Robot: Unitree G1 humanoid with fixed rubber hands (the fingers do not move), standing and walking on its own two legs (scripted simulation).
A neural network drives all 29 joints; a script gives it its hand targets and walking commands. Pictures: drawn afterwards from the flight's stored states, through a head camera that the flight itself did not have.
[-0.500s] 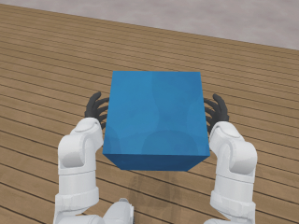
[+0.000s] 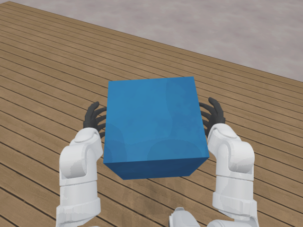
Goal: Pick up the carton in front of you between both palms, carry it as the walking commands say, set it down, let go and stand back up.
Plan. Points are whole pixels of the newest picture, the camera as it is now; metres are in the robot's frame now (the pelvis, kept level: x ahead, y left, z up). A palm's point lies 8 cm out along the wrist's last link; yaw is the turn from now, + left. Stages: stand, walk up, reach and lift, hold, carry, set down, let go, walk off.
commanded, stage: carry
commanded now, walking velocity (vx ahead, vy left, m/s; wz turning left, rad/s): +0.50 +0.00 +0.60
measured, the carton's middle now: (154, 134) +0.36 -0.02 +0.02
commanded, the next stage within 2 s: none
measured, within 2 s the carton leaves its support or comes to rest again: neither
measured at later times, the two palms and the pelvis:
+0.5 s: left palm (94, 56) +0.63 +0.17 +0.08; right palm (181, 51) +0.65 -0.14 +0.08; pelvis +0.31 -0.02 -0.04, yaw +1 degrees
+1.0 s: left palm (143, 18) +0.97 -0.01 +0.04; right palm (208, 25) +0.89 -0.30 +0.05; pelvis +0.61 -0.06 -0.08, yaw -15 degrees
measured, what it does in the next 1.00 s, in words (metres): goes down, turning right: right foot, then left foot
